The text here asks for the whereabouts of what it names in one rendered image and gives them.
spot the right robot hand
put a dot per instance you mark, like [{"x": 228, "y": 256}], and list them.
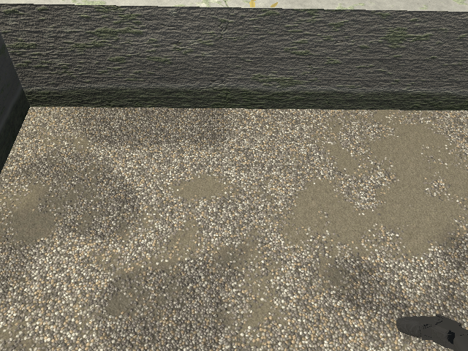
[{"x": 442, "y": 330}]

